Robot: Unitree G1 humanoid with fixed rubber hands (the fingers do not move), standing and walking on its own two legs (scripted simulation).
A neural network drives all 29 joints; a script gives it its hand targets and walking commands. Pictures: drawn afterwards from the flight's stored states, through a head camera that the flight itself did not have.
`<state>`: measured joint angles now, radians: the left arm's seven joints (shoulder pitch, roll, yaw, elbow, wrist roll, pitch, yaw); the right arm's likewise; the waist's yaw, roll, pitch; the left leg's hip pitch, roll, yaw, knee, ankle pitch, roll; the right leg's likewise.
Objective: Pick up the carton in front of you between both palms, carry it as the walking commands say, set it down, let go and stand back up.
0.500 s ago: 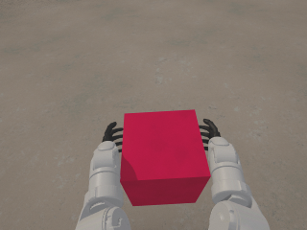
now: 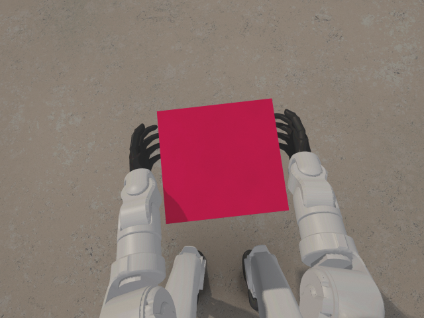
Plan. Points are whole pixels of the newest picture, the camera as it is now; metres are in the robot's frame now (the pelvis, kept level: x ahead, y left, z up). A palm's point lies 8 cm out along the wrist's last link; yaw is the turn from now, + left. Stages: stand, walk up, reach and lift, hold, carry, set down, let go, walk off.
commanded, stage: set down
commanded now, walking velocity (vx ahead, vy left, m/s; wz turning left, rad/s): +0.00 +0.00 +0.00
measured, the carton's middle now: (219, 166) +0.41 +0.01 -0.16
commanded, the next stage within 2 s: none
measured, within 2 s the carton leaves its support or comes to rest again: rests again in 1.52 s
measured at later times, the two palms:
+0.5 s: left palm (163, 172) +0.41 +0.16 -0.23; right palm (279, 151) +0.46 -0.14 -0.23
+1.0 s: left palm (175, 176) +0.43 +0.15 -0.38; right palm (266, 152) +0.51 -0.14 -0.39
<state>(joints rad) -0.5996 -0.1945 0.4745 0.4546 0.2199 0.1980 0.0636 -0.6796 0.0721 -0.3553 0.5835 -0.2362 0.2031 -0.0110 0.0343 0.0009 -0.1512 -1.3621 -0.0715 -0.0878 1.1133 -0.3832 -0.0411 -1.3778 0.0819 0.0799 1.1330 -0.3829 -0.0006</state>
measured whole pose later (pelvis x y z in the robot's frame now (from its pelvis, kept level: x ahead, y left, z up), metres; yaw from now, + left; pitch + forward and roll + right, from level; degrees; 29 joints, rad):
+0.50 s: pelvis -0.04 +0.00 -0.13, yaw +1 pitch +46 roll +3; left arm -0.88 -0.15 0.53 0.55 0.18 0.23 0.15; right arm -1.06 -0.10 -0.31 0.82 -0.21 0.23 -0.01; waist 0.04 0.00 -0.14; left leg -1.91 -0.11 -0.07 1.61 -0.50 -0.07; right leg -1.94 0.12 0.08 1.64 -0.49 0.02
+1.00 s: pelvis -0.05 -0.01 -0.24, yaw +4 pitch +44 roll +7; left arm -1.18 -0.08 0.59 0.64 0.12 0.23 0.20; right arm -1.45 -0.28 -0.14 1.05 -0.13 0.23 -0.03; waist 0.05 0.02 0.14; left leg -2.19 -0.14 -0.04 1.95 -0.55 -0.12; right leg -2.24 0.15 0.09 2.00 -0.53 0.01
